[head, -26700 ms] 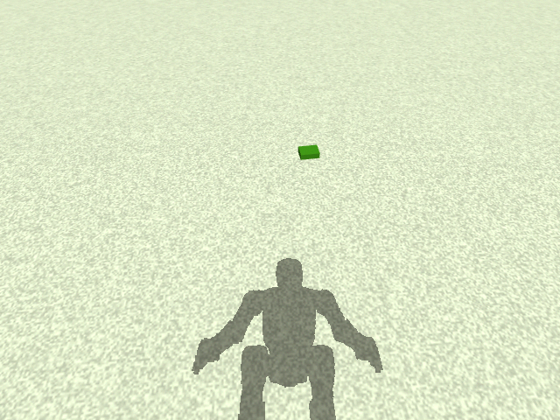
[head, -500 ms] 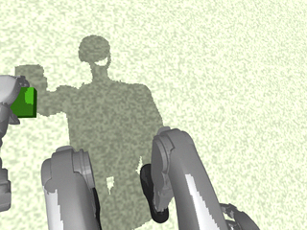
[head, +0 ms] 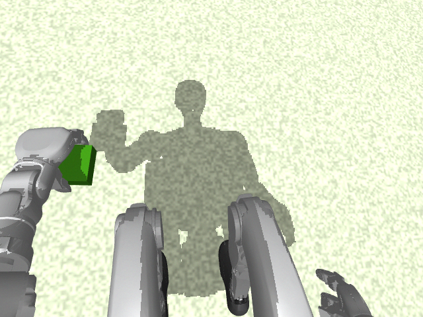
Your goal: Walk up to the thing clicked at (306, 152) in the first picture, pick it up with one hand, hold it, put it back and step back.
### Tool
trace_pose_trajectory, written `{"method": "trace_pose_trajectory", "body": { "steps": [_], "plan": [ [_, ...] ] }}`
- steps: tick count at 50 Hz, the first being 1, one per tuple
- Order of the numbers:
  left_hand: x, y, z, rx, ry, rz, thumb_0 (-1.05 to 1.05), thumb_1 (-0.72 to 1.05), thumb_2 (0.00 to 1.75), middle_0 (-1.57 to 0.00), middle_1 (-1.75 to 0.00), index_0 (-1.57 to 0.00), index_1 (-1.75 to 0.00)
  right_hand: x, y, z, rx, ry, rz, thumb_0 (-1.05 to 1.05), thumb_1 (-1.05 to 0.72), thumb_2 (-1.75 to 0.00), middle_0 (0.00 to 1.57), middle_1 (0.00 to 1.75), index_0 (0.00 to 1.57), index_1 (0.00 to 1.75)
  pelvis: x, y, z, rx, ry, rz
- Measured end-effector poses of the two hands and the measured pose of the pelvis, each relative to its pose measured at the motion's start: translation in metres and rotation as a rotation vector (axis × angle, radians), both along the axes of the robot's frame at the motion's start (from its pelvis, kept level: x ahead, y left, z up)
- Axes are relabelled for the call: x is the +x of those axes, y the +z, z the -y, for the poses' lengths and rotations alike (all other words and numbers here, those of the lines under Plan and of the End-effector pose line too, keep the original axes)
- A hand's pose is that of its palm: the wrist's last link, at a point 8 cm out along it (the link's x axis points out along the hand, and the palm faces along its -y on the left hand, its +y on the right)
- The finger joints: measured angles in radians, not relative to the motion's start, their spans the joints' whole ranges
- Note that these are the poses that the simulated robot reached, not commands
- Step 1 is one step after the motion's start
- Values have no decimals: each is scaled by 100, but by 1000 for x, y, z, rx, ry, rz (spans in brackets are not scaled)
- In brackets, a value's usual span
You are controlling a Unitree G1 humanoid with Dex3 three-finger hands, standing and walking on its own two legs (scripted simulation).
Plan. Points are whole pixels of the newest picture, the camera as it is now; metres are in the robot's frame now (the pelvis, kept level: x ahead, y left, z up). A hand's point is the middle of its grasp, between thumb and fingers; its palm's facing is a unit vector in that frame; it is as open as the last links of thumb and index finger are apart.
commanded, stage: lift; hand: left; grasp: from above
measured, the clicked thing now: (64, 164) +0.42 +0.28 -0.15
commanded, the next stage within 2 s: hold in 1.08 s
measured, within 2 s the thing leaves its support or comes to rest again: neither
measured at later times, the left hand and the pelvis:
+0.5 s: hand out of the picture +0.35 +0.27 +0.10, palm faces -0.47 -0.12 -0.88, open 10.3 cm; pelvis +0.03 +0.01 +0.19, yaw +3 degrees
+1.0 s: hand out of the picture +0.37 +0.25 +0.21, palm faces -0.45 -0.10 -0.89, open 10.3 cm; pelvis +0.07 +0.01 +0.30, yaw +3 degrees
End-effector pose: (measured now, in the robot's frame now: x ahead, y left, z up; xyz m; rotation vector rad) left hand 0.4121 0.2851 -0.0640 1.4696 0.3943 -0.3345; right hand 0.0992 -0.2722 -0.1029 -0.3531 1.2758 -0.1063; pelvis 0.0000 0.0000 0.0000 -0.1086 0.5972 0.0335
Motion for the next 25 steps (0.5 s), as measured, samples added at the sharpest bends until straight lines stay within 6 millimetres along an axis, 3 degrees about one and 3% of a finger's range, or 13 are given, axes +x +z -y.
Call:
{"method": "trace_pose_trajectory", "body": {
  "steps": [10,18,25],
  "plan": [
    [-22,91,-3,20,54,35,-4,-6,47,-68,-43,-77,-42,26,72,-8,-5,-44,111,1,-91,-90,20,30,20,30,3,71,-3,12,16,52],
    [-44,169,1,3,77,-7,-5,-7,50,-67,-45,-76,-44,33,141,-18,9,-83,159,1,-90,-90,20,30,20,30,15,142,-4,32,22,125],
    [-57,223,8,-15,56,-25,-4,-6,49,-66,-45,-76,-44,37,193,-23,11,-102,194,1,-90,-90,20,30,20,30,26,193,-7,46,27,196]
  ]
}}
